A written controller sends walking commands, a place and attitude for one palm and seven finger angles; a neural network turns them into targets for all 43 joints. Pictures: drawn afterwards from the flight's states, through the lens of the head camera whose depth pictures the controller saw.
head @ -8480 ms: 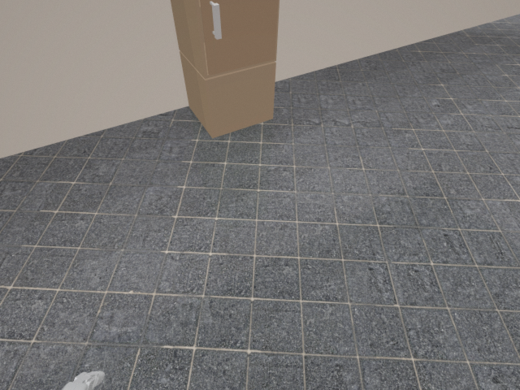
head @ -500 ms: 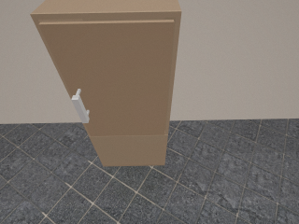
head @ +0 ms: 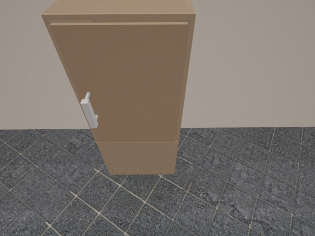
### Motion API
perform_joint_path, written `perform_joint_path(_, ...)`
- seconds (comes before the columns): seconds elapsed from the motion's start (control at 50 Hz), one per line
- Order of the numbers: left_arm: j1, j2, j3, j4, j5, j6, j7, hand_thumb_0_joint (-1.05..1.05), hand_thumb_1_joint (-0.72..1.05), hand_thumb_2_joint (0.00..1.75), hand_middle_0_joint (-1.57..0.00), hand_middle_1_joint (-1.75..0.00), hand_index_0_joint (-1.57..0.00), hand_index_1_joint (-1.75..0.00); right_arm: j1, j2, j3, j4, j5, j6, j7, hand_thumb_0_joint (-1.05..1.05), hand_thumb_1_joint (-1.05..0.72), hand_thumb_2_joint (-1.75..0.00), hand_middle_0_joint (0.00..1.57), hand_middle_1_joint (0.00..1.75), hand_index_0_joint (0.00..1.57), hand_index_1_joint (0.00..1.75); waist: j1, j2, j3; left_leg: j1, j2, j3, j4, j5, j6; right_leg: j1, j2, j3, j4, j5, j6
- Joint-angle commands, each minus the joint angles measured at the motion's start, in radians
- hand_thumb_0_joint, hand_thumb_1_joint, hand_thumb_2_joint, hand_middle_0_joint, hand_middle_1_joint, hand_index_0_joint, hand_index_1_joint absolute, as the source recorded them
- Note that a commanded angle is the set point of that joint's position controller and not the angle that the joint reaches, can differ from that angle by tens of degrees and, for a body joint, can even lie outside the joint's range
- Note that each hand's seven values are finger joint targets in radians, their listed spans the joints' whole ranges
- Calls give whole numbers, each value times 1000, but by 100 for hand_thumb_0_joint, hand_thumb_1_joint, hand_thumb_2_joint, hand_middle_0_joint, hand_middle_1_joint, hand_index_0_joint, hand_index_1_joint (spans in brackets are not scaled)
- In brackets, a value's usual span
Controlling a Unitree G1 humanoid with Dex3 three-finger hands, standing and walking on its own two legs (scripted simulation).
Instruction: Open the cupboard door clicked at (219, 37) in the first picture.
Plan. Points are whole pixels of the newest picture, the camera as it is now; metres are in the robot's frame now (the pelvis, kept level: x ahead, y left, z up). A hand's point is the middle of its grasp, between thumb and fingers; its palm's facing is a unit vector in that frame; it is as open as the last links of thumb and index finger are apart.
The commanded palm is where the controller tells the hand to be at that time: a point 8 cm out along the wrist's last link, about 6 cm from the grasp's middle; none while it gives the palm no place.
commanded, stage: look again from close up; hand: left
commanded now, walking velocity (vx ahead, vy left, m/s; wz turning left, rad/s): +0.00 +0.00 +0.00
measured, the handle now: (91, 110) +0.58 +0.30 -0.07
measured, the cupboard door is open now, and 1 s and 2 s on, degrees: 0 0 0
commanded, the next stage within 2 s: raise the hand with hooked fingers in 0.36 s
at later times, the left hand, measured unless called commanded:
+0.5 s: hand out of the picture +0.02 +0.20 -0.16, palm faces +0.07 -0.98 -0.21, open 7.3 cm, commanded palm +0.11 +0.24 -0.07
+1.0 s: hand (81, 228) +0.16 +0.21 -0.08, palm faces +0.14 -0.99 -0.05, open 9.3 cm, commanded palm +0.16 +0.27 -0.06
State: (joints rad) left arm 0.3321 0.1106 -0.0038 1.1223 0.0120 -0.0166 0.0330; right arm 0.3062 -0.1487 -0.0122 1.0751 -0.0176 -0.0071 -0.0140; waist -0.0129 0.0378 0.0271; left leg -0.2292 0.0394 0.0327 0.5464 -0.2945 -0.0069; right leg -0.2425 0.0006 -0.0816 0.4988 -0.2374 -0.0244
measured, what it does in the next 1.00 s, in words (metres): lowers itself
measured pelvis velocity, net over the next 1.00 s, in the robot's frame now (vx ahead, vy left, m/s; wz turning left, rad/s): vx -0.02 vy -0.01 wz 0.03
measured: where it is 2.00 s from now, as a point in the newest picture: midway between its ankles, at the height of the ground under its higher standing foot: outside the picture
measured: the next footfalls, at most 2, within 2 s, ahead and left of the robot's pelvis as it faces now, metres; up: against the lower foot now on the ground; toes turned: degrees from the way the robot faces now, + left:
none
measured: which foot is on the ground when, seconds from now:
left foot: down 0.00-1.00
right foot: down 0.00-1.00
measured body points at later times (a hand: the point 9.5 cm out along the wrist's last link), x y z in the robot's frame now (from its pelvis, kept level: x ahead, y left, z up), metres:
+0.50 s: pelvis +0.01 +0.02 +0.00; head +0.02 +0.02 +0.45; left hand +0.02 +0.25 -0.15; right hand +0.00 -0.19 -0.16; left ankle +0.00 +0.12 -0.74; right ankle +0.02 -0.11 -0.74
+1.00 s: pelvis -0.02 -0.01 -0.11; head +0.05 +0.01 +0.33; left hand +0.15 +0.27 -0.08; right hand +0.24 -0.23 -0.15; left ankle +0.00 +0.12 -0.73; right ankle +0.02 -0.11 -0.74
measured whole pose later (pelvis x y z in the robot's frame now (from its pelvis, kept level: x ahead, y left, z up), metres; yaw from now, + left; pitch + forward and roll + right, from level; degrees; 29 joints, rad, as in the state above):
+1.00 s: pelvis -0.02 -0.01 -0.11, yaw +2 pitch +16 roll -2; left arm 0.45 0.21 0.23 0.03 -0.28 -0.48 -0.30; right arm 0.11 -0.24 -0.04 0.47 0.00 -0.24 -0.03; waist 0.06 -0.02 -0.14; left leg -1.01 0.04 -0.04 1.32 -0.60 -0.02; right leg -1.00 -0.03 -0.13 1.27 -0.55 -0.05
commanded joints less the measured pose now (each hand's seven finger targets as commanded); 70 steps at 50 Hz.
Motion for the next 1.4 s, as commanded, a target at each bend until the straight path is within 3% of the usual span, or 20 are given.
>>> perform_joint_path(0.0,13,119,15,-56,2,-21,3,0,90,90,-20,-30,-20,-30,69,-56,5,-52,1,-23,-7,0,-90,-90,20,30,20,30,1,4,71,-68,57,-84,-160,52,40,-25,-93,118,-106,-68,-25)
perform_joint_path(0.42,10,117,15,-41,1,-8,1,0,90,90,-20,-30,-20,-30,57,-90,12,5,3,-36,-16,0,-90,-90,20,30,20,30,18,-46,43,-21,64,-86,-220,138,51,59,-104,91,-77,81,0)
perform_joint_path(0.44,79,151,10,-7,8,-14,42,0,90,90,-20,-30,-20,-30,-48,-138,0,-62,18,-33,-8,0,-90,-90,20,30,20,30,57,-156,69,-66,82,-47,-38,216,21,27,-144,131,-86,317,9)
perform_joint_path(0.46,-709,379,147,-1580,-191,-237,35,0,88,89,-20,-32,-20,-32,-53,-291,-19,-417,62,-183,-47,0,-90,-90,20,30,20,30,-80,67,-433,190,-32,-41,-134,259,26,97,-41,57,-8,242,-4)
perform_joint_path(0.48,-235,299,121,-1303,-111,-184,79,0,85,88,-20,-33,-20,-33,-129,-205,7,-362,55,-273,-84,0,-90,-90,20,30,20,30,23,183,-400,196,-1,-30,-147,295,11,55,-10,28,57,67,-25)
perform_joint_path(0.5,21,66,-8,-1122,-143,-52,107,0,83,87,-21,-34,-21,-34,-132,-155,-6,-358,72,-306,-80,0,-90,-90,20,30,20,30,-10,131,-192,29,1,-55,-169,157,-21,-58,-10,-19,66,-40,-7)
perform_joint_path(0.52,-12,8,-30,-1115,-175,-58,91,0,81,86,-21,-36,-21,-36,-97,-186,-7,-338,76,-316,-76,0,-90,-90,20,30,20,30,-28,31,-57,-59,-15,-64,-148,43,-4,-102,-10,-28,45,-32,5)
perform_joint_path(0.56,-67,110,74,-1092,-164,-172,58,0,76,84,-21,-39,-21,-39,-107,-235,-37,-414,43,-342,-67,0,-90,-90,20,30,20,30,-56,-116,12,-199,-40,-88,-40,-79,14,-235,-8,-38,61,-133,12)
perform_joint_path(0.58,-3,79,90,-999,-167,-241,22,0,74,83,-21,-40,-21,-40,-110,-230,-48,-439,29,-346,-59,0,-90,-90,20,30,20,30,-38,-207,6,-281,-44,-86,28,-104,11,-312,-2,-51,117,-195,13)
perform_joint_path(0.62,199,44,137,-884,-197,-393,-92,0,69,81,-22,-43,-22,-43,-125,-209,-69,-507,21,-359,-27,0,-90,-90,20,30,20,30,46,-245,-92,-384,-59,-50,168,-66,-3,-380,-1,-42,238,-228,-1)
perform_joint_path(0.7,258,130,249,-865,-273,-693,-359,0,60,77,-22,-50,-22,-50,-162,-217,-103,-608,18,-354,35,0,-90,-90,20,30,20,30,93,-105,-214,-594,-80,-18,426,7,-17,-465,-9,33,480,-94,-29)
perform_joint_path(0.74,243,182,290,-956,-299,-666,-408,0,55,75,-22,-53,-22,-53,-201,-231,-106,-698,28,-333,32,0,-90,-90,20,30,20,30,110,-73,-322,-639,-86,8,465,-11,1,-459,-11,58,525,-94,-21)
perform_joint_path(0.82,59,245,322,-1252,-335,-541,-373,0,46,71,-23,-58,-23,-58,-186,-228,-96,-779,40,-284,-2,0,-90,-90,20,30,20,30,72,-7,-411,-659,-71,-16,519,-51,22,-480,-4,113,511,-177,-5)
perform_joint_path(0.9,-87,272,314,-1458,-311,-568,-320,0,36,67,-24,-64,-24,-64,-114,-208,-79,-734,26,-259,-29,0,-90,-90,20,30,20,30,-8,6,-437,-656,-41,-44,606,22,36,-506,9,124,536,-63,3)
perform_joint_path(0.96,-93,242,264,-1409,-303,-574,-357,0,29,64,-24,-69,-24,-69,-118,-210,-67,-685,26,-272,-39,0,-90,-90,20,30,20,30,-35,68,-415,-664,-33,-54,629,-7,36,-583,11,104,538,-107,2)
perform_joint_path(1.0,-87,258,283,-1298,-325,-533,-406,0,25,62,-25,-72,-25,-72,-124,-222,-58,-662,34,-275,-50,0,-90,-90,20,30,20,30,-42,10,-402,-706,-31,-66,645,-28,37,-579,18,106,533,-144,2)
perform_joint_path(1.1,-17,313,384,-1186,-379,-390,-465,0,13,57,-25,-80,-25,-80,-157,-219,-54,-671,53,-273,-55,0,-90,-90,20,30,20,30,25,-21,-476,-727,-40,-65,602,-20,33,-473,4,115,504,-171,10)
perform_joint_path(1.16,-20,327,421,-1243,-387,-379,-430,0,6,54,-26,-84,-26,-84,-153,-206,-54,-681,52,-274,-48,0,-90,-90,20,30,20,30,45,-23,-521,-703,-41,-65,570,10,32,-436,-4,103,506,-147,15)
perform_joint_path(1.28,-72,313,409,-1161,-366,-454,-379,0,-8,48,-27,-93,-27,-93,-130,-217,-55,-664,47,-275,-43,0,-90,-90,20,30,20,30,20,-48,-398,-730,-41,-66,540,-75,29,-537,-2,84,491,-284,11)
perform_joint_path(1.38,-101,330,402,-1137,-366,-487,-406,0,-20,43,-28,-100,-28,-100,-101,-244,-59,-667,52,-277,-48,0,-90,-90,20,30,20,30,11,-18,-400,-693,-44,-66,514,-95,32,-569,2,64,500,-272,6)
